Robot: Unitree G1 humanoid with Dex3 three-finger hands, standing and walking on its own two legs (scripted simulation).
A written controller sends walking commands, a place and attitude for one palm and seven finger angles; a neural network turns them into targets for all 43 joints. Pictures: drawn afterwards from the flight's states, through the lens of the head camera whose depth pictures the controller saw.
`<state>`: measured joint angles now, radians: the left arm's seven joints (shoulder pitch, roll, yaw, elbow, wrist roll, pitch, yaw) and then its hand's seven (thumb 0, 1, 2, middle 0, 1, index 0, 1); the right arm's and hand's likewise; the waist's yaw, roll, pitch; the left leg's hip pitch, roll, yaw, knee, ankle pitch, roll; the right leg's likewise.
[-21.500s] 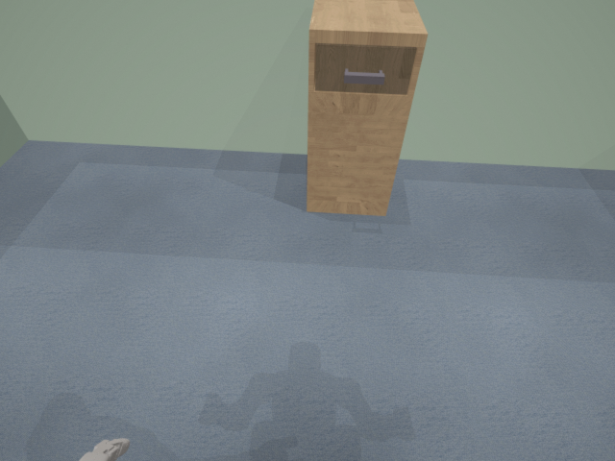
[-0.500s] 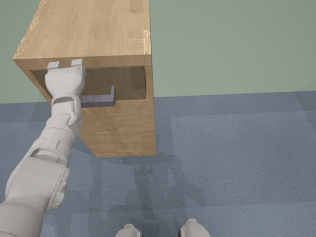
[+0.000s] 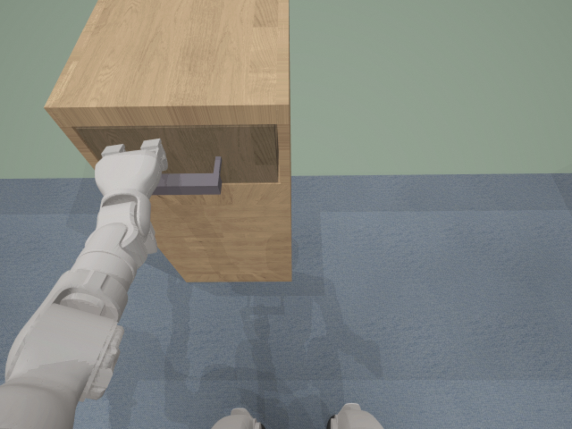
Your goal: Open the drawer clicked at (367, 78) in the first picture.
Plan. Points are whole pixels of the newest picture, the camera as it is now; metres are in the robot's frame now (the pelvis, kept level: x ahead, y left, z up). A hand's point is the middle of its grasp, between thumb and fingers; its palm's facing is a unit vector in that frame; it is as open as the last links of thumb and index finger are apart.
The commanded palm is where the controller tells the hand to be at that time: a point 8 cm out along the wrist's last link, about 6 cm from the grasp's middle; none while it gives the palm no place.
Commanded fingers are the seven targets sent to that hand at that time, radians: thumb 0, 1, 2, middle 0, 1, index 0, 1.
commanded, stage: lower the fingers behind the handle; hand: left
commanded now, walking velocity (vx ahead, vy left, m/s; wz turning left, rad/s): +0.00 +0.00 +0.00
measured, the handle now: (184, 173) +0.54 +0.18 -0.04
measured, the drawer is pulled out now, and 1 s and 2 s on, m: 0.00 0.00 0.00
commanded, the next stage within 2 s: close the thumb around the handle in 1.56 s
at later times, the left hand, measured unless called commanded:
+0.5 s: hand (172, 186) +0.48 +0.18 -0.01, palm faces -0.11 -0.03 -0.99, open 13.8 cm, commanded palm +0.46 +0.19 +0.03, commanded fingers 0.00 -0.50 0.30 -0.30 -1.20 -0.30 -1.20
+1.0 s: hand (179, 203) +0.48 +0.19 -0.06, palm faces -0.05 -0.01 -1.00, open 13.8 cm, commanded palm +0.46 +0.18 +0.00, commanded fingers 0.00 -0.50 0.30 -0.30 -1.20 -0.30 -1.20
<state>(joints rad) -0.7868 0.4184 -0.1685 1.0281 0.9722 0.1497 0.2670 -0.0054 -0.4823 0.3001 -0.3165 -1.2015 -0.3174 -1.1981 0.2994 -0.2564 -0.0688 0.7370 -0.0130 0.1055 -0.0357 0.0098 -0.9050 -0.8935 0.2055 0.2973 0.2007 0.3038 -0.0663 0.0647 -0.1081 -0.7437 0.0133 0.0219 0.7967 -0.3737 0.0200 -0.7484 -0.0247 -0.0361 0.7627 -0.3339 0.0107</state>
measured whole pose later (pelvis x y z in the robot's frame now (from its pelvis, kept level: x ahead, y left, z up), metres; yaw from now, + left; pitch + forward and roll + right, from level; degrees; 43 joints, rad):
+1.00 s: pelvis +0.00 +0.00 -0.03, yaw -1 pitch +25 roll -2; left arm -0.81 0.40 -0.06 1.12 1.13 0.01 0.47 0.00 -0.49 0.30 -0.31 -1.20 -0.32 -1.20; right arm 0.29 -0.23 -0.06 0.75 -0.05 0.07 0.00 0.01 -0.90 -0.89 0.21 0.30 0.20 0.30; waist -0.13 0.05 -0.17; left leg -0.98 0.03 0.01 1.02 -0.47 0.02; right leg -0.98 -0.01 -0.04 0.96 -0.41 0.01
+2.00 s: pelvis -0.01 +0.00 -0.04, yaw -2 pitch +26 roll -2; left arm -0.80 0.41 -0.04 1.10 1.13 -0.02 0.48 0.00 0.00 0.51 -0.32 -1.26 -0.35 -1.25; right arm 0.30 -0.24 -0.05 0.74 -0.05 0.06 0.00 0.01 -0.90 -0.89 0.21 0.30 0.20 0.30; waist -0.13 0.05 -0.17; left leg -1.03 0.04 0.02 1.07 -0.48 0.02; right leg -1.03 -0.01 -0.03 1.01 -0.43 0.01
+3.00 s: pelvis +0.02 +0.00 -0.02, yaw -2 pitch +22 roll -1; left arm -0.46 0.32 -0.06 0.83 1.14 -0.03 0.52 0.01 0.66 0.77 -0.27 -1.35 -0.37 -1.34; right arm 0.26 -0.22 -0.07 0.71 -0.04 0.10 0.00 0.01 -0.90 -0.89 0.21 0.30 0.20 0.30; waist -0.06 0.04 -0.19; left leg -0.86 0.04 0.04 0.97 -0.49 0.02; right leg -0.88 0.00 -0.01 0.93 -0.43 0.01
